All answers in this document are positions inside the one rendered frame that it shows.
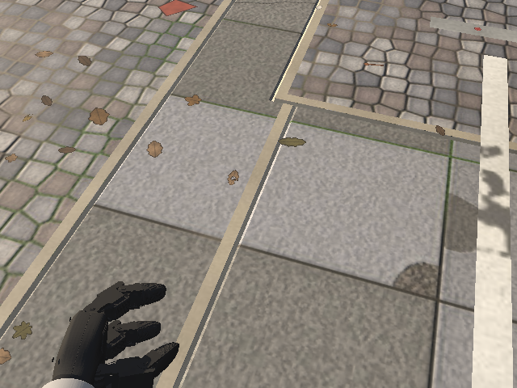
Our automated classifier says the left robot hand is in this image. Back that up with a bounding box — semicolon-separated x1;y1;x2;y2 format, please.
52;281;179;388

